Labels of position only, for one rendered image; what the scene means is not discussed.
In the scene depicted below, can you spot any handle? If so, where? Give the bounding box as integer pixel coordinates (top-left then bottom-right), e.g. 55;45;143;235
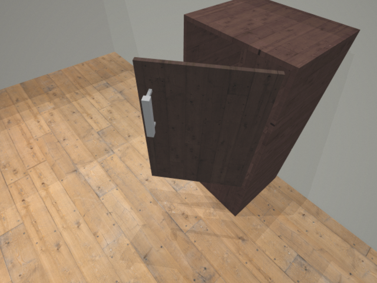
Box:
141;89;156;137

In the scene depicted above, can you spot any cupboard door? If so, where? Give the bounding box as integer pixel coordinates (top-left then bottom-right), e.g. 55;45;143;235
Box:
133;57;285;187

